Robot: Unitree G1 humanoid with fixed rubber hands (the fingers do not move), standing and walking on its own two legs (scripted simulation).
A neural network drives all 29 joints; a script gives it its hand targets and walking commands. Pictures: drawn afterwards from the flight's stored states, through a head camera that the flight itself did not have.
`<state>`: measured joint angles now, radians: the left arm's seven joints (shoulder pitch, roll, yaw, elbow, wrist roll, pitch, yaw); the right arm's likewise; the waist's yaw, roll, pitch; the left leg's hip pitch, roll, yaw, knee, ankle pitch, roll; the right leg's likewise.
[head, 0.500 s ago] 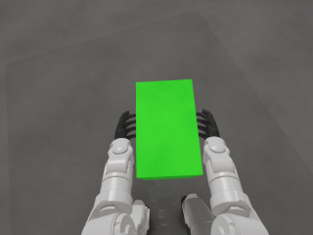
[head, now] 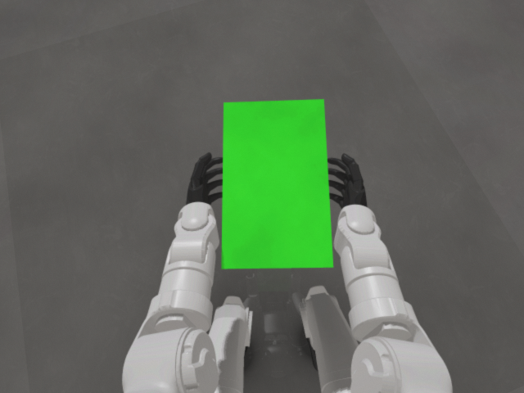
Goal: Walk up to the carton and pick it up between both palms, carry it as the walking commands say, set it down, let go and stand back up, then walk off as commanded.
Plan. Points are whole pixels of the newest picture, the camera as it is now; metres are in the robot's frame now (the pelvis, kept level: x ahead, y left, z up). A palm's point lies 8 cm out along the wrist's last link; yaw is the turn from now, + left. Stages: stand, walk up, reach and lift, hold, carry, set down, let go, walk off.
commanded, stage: set down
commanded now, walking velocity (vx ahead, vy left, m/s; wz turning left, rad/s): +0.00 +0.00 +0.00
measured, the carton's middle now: (275, 197) +0.42 -0.01 -0.14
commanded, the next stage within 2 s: none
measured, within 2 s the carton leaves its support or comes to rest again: neither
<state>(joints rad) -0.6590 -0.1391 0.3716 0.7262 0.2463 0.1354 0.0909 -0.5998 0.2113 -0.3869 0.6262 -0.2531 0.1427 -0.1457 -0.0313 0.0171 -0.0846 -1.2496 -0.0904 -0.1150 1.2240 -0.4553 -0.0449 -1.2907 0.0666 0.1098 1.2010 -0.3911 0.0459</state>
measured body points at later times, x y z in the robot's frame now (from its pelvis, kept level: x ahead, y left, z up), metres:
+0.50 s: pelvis -0.01 +0.01 -0.07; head +0.22 +0.01 +0.31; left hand +0.44 +0.11 -0.17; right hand +0.42 -0.14 -0.16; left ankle +0.06 +0.14 -0.62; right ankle +0.08 -0.13 -0.62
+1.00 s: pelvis -0.03 +0.01 -0.14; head +0.25 +0.00 +0.21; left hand +0.46 +0.10 -0.25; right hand +0.44 -0.14 -0.25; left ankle +0.06 +0.14 -0.62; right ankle +0.08 -0.13 -0.62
